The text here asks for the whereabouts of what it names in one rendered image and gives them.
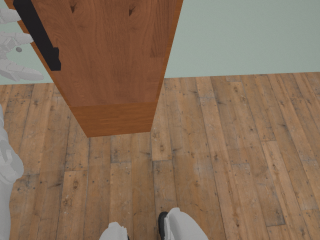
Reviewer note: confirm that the handle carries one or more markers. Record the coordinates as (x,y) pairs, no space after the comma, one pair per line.
(32,22)

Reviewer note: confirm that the cupboard door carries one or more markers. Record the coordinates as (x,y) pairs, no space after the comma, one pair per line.
(111,51)

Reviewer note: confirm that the right robot shin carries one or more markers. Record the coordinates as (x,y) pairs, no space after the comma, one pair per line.
(176,209)

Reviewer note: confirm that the robot left upper arm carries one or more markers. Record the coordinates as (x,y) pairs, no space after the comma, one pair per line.
(11,169)

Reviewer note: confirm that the robot left hand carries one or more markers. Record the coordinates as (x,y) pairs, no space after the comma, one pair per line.
(8,68)

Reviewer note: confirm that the robot right foot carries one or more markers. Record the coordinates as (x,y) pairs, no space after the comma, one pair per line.
(161,224)

